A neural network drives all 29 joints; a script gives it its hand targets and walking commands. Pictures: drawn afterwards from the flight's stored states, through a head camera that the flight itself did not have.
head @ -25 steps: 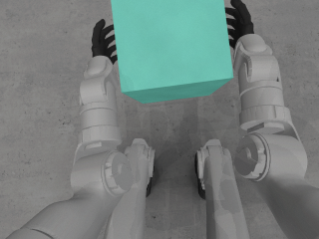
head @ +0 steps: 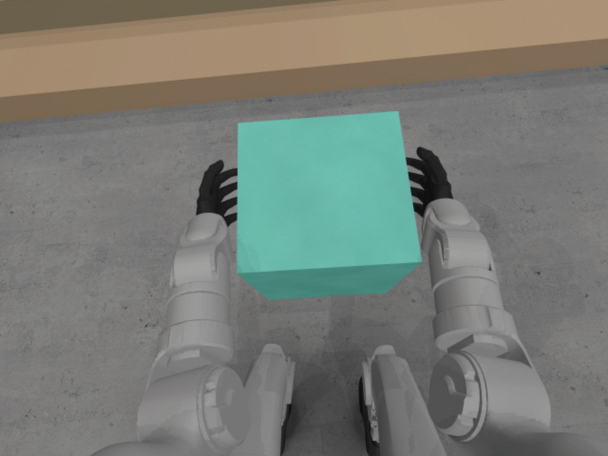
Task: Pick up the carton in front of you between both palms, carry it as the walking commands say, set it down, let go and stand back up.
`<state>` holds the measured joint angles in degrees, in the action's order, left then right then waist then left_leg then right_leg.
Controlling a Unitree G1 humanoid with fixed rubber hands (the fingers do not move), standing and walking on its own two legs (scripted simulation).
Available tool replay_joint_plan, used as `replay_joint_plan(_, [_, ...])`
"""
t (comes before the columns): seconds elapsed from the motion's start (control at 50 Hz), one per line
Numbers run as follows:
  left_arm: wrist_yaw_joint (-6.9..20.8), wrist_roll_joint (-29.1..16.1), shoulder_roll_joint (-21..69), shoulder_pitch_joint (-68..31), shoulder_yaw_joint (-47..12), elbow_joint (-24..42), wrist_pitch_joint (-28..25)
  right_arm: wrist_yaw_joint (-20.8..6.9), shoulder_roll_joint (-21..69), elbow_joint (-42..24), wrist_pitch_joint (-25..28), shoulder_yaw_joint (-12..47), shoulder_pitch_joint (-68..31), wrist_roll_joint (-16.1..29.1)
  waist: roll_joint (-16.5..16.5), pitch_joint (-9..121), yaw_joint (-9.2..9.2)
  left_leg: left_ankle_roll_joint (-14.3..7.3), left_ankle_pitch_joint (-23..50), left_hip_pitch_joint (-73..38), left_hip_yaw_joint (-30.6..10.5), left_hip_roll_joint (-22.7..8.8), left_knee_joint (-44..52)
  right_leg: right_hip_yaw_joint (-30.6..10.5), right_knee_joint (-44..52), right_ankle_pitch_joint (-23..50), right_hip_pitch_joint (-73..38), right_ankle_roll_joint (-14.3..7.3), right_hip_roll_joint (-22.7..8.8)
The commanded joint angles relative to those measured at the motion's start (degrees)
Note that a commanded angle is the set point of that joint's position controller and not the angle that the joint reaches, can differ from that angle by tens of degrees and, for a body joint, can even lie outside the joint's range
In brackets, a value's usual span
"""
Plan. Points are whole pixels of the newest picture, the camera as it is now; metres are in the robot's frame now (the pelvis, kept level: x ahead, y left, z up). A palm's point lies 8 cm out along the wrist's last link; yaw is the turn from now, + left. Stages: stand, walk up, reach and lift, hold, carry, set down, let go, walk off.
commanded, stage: reach and lift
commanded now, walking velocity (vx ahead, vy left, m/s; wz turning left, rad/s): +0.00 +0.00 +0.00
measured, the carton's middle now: (322, 220) +0.43 +0.01 -0.10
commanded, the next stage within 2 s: hold in 1.62 s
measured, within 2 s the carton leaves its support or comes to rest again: neither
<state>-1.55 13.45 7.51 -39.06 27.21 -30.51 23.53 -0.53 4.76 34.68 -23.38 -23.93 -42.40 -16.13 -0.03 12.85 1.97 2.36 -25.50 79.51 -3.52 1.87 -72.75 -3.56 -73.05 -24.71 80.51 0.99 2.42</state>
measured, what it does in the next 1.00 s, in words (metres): rises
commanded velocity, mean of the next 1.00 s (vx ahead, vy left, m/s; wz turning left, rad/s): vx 0.00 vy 0.00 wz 0.00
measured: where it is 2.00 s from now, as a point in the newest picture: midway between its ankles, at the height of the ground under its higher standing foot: (325, 430)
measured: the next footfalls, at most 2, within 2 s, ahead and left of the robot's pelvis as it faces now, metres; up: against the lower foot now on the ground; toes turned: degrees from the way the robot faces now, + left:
none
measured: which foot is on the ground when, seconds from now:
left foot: down 0.00-1.00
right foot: down 0.00-1.00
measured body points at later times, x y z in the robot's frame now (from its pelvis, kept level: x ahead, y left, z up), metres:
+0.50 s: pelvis +0.05 +0.01 +0.12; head +0.08 +0.01 +0.57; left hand +0.37 +0.16 +0.11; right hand +0.38 -0.14 +0.11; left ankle +0.07 +0.14 -0.60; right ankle +0.07 -0.12 -0.60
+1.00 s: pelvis +0.04 +0.01 +0.14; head +0.02 +0.01 +0.59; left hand +0.36 +0.16 +0.16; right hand +0.35 -0.14 +0.16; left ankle +0.07 +0.14 -0.60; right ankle +0.07 -0.12 -0.60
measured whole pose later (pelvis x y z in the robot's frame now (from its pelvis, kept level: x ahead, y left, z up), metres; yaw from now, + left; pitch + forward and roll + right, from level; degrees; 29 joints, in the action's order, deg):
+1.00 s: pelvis +0.04 +0.01 +0.14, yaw +0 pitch -4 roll +0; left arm 1.2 17.5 10.0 -19.7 18.3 -21.8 35.1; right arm -1.4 9.9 21.3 -34.9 -18.4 -19.4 -18.0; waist 0.2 -1.5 0.0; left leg 0.8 -12.6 10.3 -4.0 0.8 -26.8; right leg -3.7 -26.4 -11.9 10.6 0.9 0.6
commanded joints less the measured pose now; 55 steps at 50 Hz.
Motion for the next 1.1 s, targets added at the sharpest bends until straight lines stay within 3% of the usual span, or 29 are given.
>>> replay_joint_plan(0.0, [15.3, -9.5, 60.0, -34.4, -35.5, -2.9, -0.6, -13.2, 62.8, 3.1, 1.0, 31.7, -29.4, 9.8, -1.3, 39.9, 0.03, -0.9, 11.3, -25.1, 4.2, 7.1, 11.9, 2.3, 12.4, 12.4, -32.4, -0.5, 6.4])
replay_joint_plan(0.34, [14.7, -8.9, 59.7, -13.3, -41.5, 1.9, 1.2, -13.6, 61.9, -3.4, -0.9, 37.3, -10.0, 10.5, 0.0, 23.0, -1.5, -1.7, 22.8, -53.0, -0.2, 5.0, 33.3, -0.1, 33.0, 23.0, -55.6, -1.1, 4.5])
replay_joint_plan(0.56, [14.8, -10.8, 58.7, -3.5, -45.7, 8.6, 6.8, -13.1, 59.5, -13.1, -6.6, 41.6, -0.5, 12.5, 0.2, 9.6, -2.15, -1.3, 25.8, -68.7, -0.7, 4.0, 46.8, -0.2, 46.9, 25.4, -71.6, -0.8, 3.5])
replay_joint_plan(0.74, [15.9, -7.5, 55.9, -6.5, -38.9, 6.0, 9.7, -14.3, 58.3, -10.4, -9.9, 35.4, -3.1, 10.0, 0.4, -3.4, -1.86, -2.3, 13.4, -68.9, -0.2, 3.3, 51.4, 0.4, 51.2, 13.2, -71.9, -1.4, 2.7])
replay_joint_plan(0.86, [16.5, -8.5, 57.5, -11.8, -40.1, 7.4, 9.5, -14.8, 59.8, -11.8, -9.7, 36.9, -8.2, 10.9, 0.4, 0.8, -1.82, -2.2, 13.9, -71.0, 0.1, 3.2, 50.6, 0.5, 50.7, 13.3, -73.5, -1.3, 2.7])
replay_joint_plan(1.08, [16.3, -8.8, 55.8, -8.9, -40.9, 9.5, 10.6, -14.0, 58.8, -13.9, -10.9, 37.5, -4.8, 10.8, -0.1, 1.4, -2.13, -2.0, 18.2, -73.8, 0.2, 3.6, 52.0, 0.5, 52.1, 18.2, -76.6, -0.7, 2.9])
